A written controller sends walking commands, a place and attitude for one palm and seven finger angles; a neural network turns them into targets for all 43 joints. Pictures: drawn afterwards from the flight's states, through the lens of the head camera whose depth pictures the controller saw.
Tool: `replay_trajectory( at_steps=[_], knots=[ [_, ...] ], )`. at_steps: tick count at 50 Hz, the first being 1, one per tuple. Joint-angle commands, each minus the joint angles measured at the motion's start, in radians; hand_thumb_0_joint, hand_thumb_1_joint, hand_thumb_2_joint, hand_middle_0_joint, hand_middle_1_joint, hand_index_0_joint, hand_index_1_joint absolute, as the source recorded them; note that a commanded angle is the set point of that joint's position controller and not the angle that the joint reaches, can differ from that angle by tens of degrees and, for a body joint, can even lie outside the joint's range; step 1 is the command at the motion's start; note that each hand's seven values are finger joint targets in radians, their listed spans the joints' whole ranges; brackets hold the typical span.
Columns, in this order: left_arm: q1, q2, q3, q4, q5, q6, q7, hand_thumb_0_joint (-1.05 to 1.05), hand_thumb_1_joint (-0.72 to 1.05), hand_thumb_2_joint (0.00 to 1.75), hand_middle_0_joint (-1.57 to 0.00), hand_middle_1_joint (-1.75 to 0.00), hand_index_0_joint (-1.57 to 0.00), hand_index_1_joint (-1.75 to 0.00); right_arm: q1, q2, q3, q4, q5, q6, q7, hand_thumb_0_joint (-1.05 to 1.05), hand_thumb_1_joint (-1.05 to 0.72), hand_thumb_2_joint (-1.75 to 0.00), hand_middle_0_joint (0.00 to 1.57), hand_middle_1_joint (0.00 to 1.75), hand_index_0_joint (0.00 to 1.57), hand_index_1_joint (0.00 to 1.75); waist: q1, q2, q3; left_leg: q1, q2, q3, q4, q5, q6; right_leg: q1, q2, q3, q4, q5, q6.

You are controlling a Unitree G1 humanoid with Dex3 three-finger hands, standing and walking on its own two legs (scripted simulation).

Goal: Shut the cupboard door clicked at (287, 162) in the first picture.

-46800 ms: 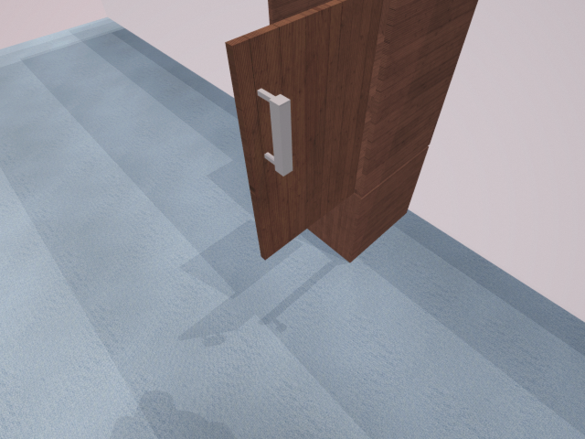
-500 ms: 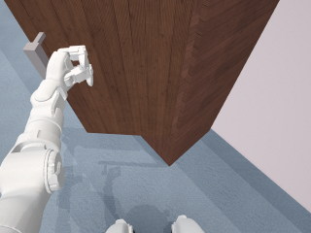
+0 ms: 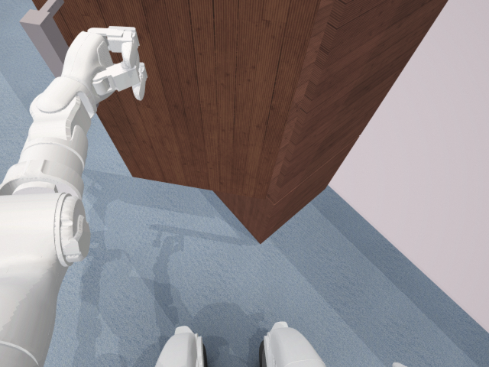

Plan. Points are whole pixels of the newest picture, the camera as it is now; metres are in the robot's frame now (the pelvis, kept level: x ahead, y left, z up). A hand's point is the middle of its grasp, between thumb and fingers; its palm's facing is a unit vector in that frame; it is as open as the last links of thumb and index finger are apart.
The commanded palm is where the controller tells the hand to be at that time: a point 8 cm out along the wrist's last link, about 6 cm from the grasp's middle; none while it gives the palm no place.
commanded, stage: push the door shut along its arc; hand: left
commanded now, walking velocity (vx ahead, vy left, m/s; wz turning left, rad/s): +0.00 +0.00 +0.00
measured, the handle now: (73, 59) +0.57 +0.21 +0.13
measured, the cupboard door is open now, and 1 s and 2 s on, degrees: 40 21 21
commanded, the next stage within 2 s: pull the fist back off the door in 0.34 s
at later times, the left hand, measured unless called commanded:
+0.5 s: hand (163, 47) +0.57 +0.08 +0.14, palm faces -0.32 -0.94 +0.05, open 3.3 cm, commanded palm +0.59 +0.10 +0.14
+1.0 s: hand (170, 51) +0.55 +0.06 +0.15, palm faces +0.08 -1.00 -0.03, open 3.1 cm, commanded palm +0.51 +0.11 +0.14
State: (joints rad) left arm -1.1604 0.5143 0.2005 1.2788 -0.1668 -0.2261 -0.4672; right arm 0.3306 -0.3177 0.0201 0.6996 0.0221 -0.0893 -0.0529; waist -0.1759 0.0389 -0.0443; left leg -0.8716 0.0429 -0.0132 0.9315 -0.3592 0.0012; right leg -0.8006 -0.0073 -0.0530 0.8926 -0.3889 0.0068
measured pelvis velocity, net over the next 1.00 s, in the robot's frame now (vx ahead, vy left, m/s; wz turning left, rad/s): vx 0.04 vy -0.02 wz -0.04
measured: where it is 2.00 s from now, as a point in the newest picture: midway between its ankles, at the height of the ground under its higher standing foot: outside the picture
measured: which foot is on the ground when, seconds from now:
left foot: down 0.00-1.00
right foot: down 0.00-1.00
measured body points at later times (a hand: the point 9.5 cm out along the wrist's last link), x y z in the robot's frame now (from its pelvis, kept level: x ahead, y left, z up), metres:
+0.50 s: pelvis +0.00 +0.01 -0.02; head +0.15 +0.02 +0.41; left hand +0.59 +0.13 +0.14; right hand -0.04 -0.26 -0.12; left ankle +0.05 +0.12 -0.68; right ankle +0.02 -0.13 -0.68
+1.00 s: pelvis +0.04 -0.02 +0.02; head +0.11 -0.04 +0.46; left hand +0.54 +0.12 +0.16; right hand +0.01 -0.27 -0.11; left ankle +0.05 +0.12 -0.68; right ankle +0.02 -0.13 -0.68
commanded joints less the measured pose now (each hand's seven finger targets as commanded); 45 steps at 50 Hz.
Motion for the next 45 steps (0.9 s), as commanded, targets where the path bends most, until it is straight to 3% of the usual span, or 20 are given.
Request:
replay_trajectory(
  at_steps=[1, 4, 6, 9, 13, 19, 22, 23, 24, 26, 28, 30, 32, 34, 36, 38, 40, 41, 43, 45],
  knots=[
    [-0.636, 0.089, -0.012, -0.222, -0.011, -0.056, -0.008, 0.0, 0.9, 0.9, -1.3, -1.5, -1.3, -1.5, 0.173, -0.171, -0.058, -0.017, -0.004, -0.035, -0.013, 0.0, -0.9, -0.9, 0.2, 0.3, 0.2, 0.3, -0.105, 0.082, -0.505, 0.498, -0.016, -0.063, -0.057, 0.201, 0.038, -0.047, 0.044, 0.01, -0.12, 0.172, -0.021],
    [-0.677, 0.034, -0.047, -0.228, -0.004, -0.043, -0.002, 0.0, 0.9, 0.9, -1.3, -1.5, -1.3, -1.5, 0.182, -0.168, -0.062, -0.004, -0.008, -0.041, -0.011, 0.0, -0.9, -0.9, 0.2, 0.3, 0.2, 0.3, -0.119, 0.097, -0.512, 0.516, -0.012, -0.07, -0.048, 0.204, 0.037, -0.091, 0.045, 0.003, -0.112, 0.162, -0.021],
    [-0.701, 0.048, -0.038, -0.224, 0.0, -0.04, 0.003, 0.0, 0.9, 0.9, -1.3, -1.5, -1.3, -1.5, 0.188, -0.171, -0.062, 0.002, -0.01, -0.044, -0.012, 0.0, -0.9, -0.9, 0.2, 0.3, 0.2, 0.3, -0.123, 0.107, -0.526, 0.528, -0.011, -0.074, -0.04, 0.217, 0.037, -0.109, 0.047, 0.002, -0.107, 0.16, -0.022],
    [-0.717, 0.015, -0.059, -0.191, 0.01, -0.024, 0.011, 0.0, 0.9, 0.9, -1.3, -1.5, -1.3, -1.5, 0.197, -0.169, -0.061, 0.009, -0.013, -0.046, -0.008, 0.0, -0.9, -0.9, 0.2, 0.3, 0.2, 0.3, -0.135, 0.106, -0.498, 0.51, -0.011, -0.079, -0.042, 0.177, 0.035, -0.146, 0.048, -0.007, -0.102, 0.127, -0.024],
    [-0.753, 0.028, -0.048, -0.159, 0.019, -0.015, 0.019, 0.0, 0.9, 0.9, -1.3, -1.5, -1.3, -1.5, 0.216, -0.173, -0.058, 0.019, -0.02, -0.049, -0.009, 0.0, -0.9, -0.9, 0.2, 0.3, 0.2, 0.3, -0.147, 0.094, -0.487, 0.494, -0.009, -0.088, -0.037, 0.172, 0.035, -0.17, 0.051, -0.014, -0.091, 0.118, -0.025],
    [-0.816, 0.023, -0.058, -0.148, 0.04, -0.014, 0.018, 0.0, 0.9, 0.9, -1.3, -1.5, -1.3, -1.5, 0.242, -0.172, -0.062, 0.034, -0.028, -0.053, -0.005, 0.0, -0.9, -0.9, 0.2, 0.3, 0.2, 0.3, -0.162, 0.137, -0.524, 0.513, -0.007, -0.095, -0.012, 0.205, 0.033, -0.213, 0.053, -0.02, -0.069, 0.127, -0.029],
    [-0.827, 0.024, -0.054, -0.111, 0.046, -0.004, 0.017, 0.0, 0.9, 0.9, -1.3, -1.5, -1.3, -1.5, 0.255, -0.172, -0.06, 0.039, -0.03, -0.05, -0.006, 0.0, -0.9, -0.9, 0.2, 0.3, 0.2, 0.3, -0.176, 0.113, -0.516, 0.496, -0.008, -0.096, -0.005, 0.202, 0.037, -0.224, 0.057, -0.024, -0.067, 0.125, -0.027],
    [-0.86, 0.076, 0.163, -0.127, -0.02, 0.024, 0.226, 0.0, 0.9, 0.9, -1.3, -1.5, -1.3, -1.5, 0.298, -0.133, -0.045, 0.004, -0.035, -0.053, 0.007, 0.0, -0.9, -0.9, 0.2, 0.3, 0.2, 0.3, -0.127, 0.147, -0.524, 0.404, 0.002, -0.113, -0.029, 0.157, 0.019, -0.18, 0.046, -0.011, -0.076, 0.122, -0.021],
    [-0.817, 0.025, 0.127, -0.119, 0.017, 0.038, 0.336, 0.0, 0.9, 0.9, -1.3, -1.5, -1.3, -1.5, 0.312, -0.134, -0.049, 0.001, -0.046, -0.052, 0.028, 0.0, -0.9, -0.9, 0.2, 0.3, 0.2, 0.3, -0.13, 0.147, -0.555, 0.411, 0.006, -0.126, -0.04, 0.138, 0.011, -0.18, 0.045, -0.017, -0.057, 0.115, -0.014],
    [-0.781, -0.016, 0.145, -0.125, 0.046, 0.036, 0.462, 0.0, 0.9, 0.9, -1.3, -1.5, -1.3, -1.5, 0.333, -0.131, -0.061, -0.004, -0.071, -0.048, 0.057, 0.0, -0.9, -0.9, 0.2, 0.3, 0.2, 0.3, -0.132, 0.111, -0.584, 0.434, 0.015, -0.148, -0.032, 0.195, 0.005, -0.188, 0.041, -0.03, -0.036, 0.146, -0.008],
    [-0.753, -0.034, 0.156, -0.201, 0.107, 0.004, 0.594, 0.0, 0.9, 0.9, -1.3, -1.5, -1.3, -1.5, 0.354, -0.12, -0.068, -0.017, -0.1, -0.036, 0.093, 0.0, -0.9, -0.9, 0.2, 0.3, 0.2, 0.3, -0.103, 0.153, -0.638, 0.455, 0.005, -0.121, -0.001, 0.305, -0.002, -0.16, 0.044, -0.032, -0.027, 0.188, -0.008],
    [-0.712, -0.034, 0.14, -0.288, 0.21, -0.061, 0.7, 0.0, 0.9, 0.9, -1.3, -1.5, -1.3, -1.5, 0.362, -0.112, -0.074, -0.033, -0.128, -0.03, 0.124, 0.0, -0.9, -0.9, 0.2, 0.3, 0.2, 0.3, -0.079, 0.181, -0.704, 0.5, 0.004, -0.112, 0.029, 0.427, -0.012, -0.154, 0.05, -0.034, -0.005, 0.232, -0.013],
    [-0.631, -0.048, 0.093, -0.286, 0.281, -0.091, 0.722, 0.0, 0.9, 0.9, -1.3, -1.5, -1.3, -1.5, 0.373, -0.108, -0.084, -0.036, -0.129, -0.008, 0.146, 0.0, -0.9, -0.9, 0.2, 0.3, 0.2, 0.3, -0.074, 0.162, -0.691, 0.499, 0.005, -0.086, 0.021, 0.446, -0.012, -0.115, 0.053, -0.03, -0.019, 0.258, -0.017],
    [-0.609, -0.005, 0.1, -0.272, 0.294, -0.093, 0.698, 0.0, 0.9, 0.9, -1.3, -1.5, -1.3, -1.5, 0.373, -0.115, -0.09, -0.044, -0.119, 0.021, 0.149, 0.0, -0.9, -0.9, 0.2, 0.3, 0.2, 0.3, -0.077, 0.112, -0.653, 0.443, -0.008, -0.054, -0.01, 0.366, 0.003, -0.014, 0.056, -0.017, -0.055, 0.273, -0.019],
    [-0.57, 0.035, 0.127, -0.281, 0.264, -0.076, 0.651, 0.0, 0.9, 0.9, -1.3, -1.5, -1.3, -1.5, 0.363, -0.121, -0.093, -0.067, -0.098, 0.05, 0.136, 0.0, -0.9, -0.9, 0.2, 0.3, 0.2, 0.3, -0.057, 0.067, -0.654, 0.419, -0.02, -0.034, -0.049, 0.341, 0.011, 0.101, 0.06, -0.003, -0.084, 0.322, -0.021],
    [-0.546, 0.019, 0.14, -0.319, 0.203, -0.063, 0.61, 0.0, 0.9, 0.9, -1.3, -1.5, -1.3, -1.5, 0.337, -0.113, -0.095, -0.086, -0.08, 0.061, 0.121, 0.0, -0.9, -0.9, 0.2, 0.3, 0.2, 0.3, -0.042, 0.023, -0.661, 0.413, -0.03, -0.01, -0.077, 0.32, 0.018, 0.197, 0.062, 0.008, -0.119, 0.371, -0.016],
    [-0.519, 0.018, 0.161, -0.36, 0.149, -0.074, 0.587, 0.0, 0.9, 0.9, -1.3, -1.5, -1.3, -1.5, 0.322, -0.105, -0.089, -0.096, -0.069, 0.062, 0.105, 0.0, -0.9, -0.9, 0.2, 0.3, 0.2, 0.3, -0.027, 0.002, -0.639, 0.414, -0.034, 0.006, -0.1, 0.311, 0.021, 0.254, 0.065, 0.017, -0.143, 0.401, -0.012],
    [-0.495, 0.045, 0.194, -0.373, 0.133, -0.091, 0.585, 0.0, 0.9, 0.9, -1.3, -1.5, -1.3, -1.5, 0.315, -0.1, -0.088, -0.093, -0.065, 0.06, 0.1, 0.0, -0.9, -0.9, 0.2, 0.3, 0.2, 0.3, -0.013, -0.01, -0.617, 0.402, -0.034, 0.012, -0.11, 0.308, 0.021, 0.28, 0.064, 0.021, -0.152, 0.417, -0.01],
    [-0.41, 0.016, 0.188, -0.402, 0.118, -0.128, 0.581, 0.0, 0.9, 0.9, -1.3, -1.5, -1.3, -1.5, 0.301, -0.088, -0.087, -0.097, -0.062, 0.053, 0.099, 0.0, -0.9, -0.9, 0.2, 0.3, 0.2, 0.3, 0.004, -0.052, -0.572, 0.372, -0.041, 0.028, -0.124, 0.307, 0.026, 0.337, 0.064, 0.029, -0.162, 0.464, -0.007],
    [-0.295, 0.001, 0.182, -0.391, 0.135, -0.161, 0.581, 0.0, 0.9, 0.9, -1.3, -1.5, -1.3, -1.5, 0.291, -0.082, -0.089, -0.099, -0.06, 0.049, 0.099, 0.0, -0.9, -0.9, 0.2, 0.3, 0.2, 0.3, 0.024, -0.061, -0.522, 0.362, -0.048, 0.044, -0.132, 0.311, 0.03, 0.362, 0.061, 0.035, -0.167, 0.495, -0.008]
  ],
)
